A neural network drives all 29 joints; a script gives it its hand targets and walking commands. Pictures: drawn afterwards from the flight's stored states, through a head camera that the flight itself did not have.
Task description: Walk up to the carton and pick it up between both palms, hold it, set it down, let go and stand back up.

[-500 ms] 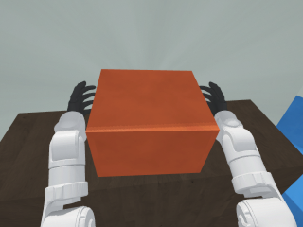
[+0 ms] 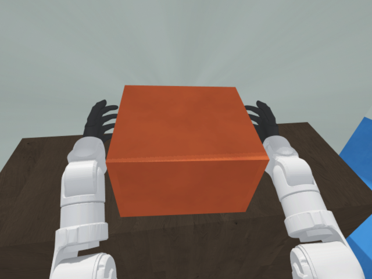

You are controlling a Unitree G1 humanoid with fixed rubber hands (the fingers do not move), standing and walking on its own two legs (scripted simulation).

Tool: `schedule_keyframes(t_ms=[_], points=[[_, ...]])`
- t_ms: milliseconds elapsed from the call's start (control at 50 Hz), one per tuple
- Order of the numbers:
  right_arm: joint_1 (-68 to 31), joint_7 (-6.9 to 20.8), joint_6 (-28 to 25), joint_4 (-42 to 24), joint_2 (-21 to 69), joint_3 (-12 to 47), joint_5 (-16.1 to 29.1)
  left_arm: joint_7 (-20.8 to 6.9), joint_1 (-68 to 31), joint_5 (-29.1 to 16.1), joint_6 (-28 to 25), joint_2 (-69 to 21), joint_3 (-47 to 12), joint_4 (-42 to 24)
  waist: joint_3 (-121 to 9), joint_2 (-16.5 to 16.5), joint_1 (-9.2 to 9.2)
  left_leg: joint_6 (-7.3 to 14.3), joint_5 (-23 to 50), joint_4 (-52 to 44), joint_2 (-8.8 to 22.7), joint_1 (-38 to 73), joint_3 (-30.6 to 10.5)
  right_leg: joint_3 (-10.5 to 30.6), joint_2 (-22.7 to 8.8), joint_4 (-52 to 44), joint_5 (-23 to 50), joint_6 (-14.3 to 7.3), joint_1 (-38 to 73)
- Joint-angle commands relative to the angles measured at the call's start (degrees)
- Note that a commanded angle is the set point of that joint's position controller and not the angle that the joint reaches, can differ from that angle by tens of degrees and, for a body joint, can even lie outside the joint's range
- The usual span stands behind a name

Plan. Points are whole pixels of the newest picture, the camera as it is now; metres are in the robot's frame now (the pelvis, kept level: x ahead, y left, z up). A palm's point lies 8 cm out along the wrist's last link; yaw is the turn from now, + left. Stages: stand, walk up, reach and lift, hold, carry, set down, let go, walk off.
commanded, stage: hold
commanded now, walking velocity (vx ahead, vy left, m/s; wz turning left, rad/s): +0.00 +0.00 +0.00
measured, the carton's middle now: (183, 146) +0.37 +0.01 +0.14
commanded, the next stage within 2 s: none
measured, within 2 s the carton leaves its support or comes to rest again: neither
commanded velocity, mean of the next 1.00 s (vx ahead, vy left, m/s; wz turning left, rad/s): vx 0.00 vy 0.00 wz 0.00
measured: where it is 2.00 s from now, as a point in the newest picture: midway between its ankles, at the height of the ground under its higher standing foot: outside the picture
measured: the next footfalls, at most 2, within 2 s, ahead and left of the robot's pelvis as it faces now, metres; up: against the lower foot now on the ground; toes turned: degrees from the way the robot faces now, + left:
none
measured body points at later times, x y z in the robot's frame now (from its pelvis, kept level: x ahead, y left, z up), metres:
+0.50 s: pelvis +0.00 +0.00 +0.00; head -0.05 +0.02 +0.45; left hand +0.37 +0.19 +0.18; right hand +0.37 -0.17 +0.18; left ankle +0.03 +0.12 -0.75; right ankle -0.01 -0.10 -0.75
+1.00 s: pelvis +0.00 +0.00 +0.00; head -0.05 +0.02 +0.45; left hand +0.36 +0.19 +0.18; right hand +0.37 -0.17 +0.18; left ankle +0.03 +0.12 -0.75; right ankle -0.01 -0.10 -0.75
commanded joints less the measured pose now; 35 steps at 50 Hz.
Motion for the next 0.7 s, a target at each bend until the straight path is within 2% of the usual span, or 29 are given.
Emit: schedule_keyframes(t_ms=[0,340,680], points=[[-46.22,6.2,-3.88,-21.35,34.22,21.44,5.85,-7.62,-38.6,-8.57,-2.68,-30.54,-30.89,-8.71,-21.36,2.79,-0.11,-1.2,12.38,-0.19,-1.98,12.9,0.43,-0.49,0.93,-2.28,14.28,3.33,-1.83],[-45.08,6.03,-3.38,-23.06,33.71,22.03,6.59,-7.68,-37.65,-8.9,-2.14,-30.58,-31.8,-10.84,-21.87,3.19,-0.45,-1.72,14.92,0.39,-2.02,13.72,0.27,-0.54,1.25,-2.02,16.28,3.28,-1.33],[-45.28,6.29,-3.13,-22.38,33.72,21.75,6.45,-7.75,-37.6,-8.71,-1.86,-30.47,-31.29,-10.38,-21.02,2.91,-0.07,-1.48,13.54,-0.11,-2.02,12.92,0.44,-0.48,1.14,-2.21,15.13,3.24,-1.24]])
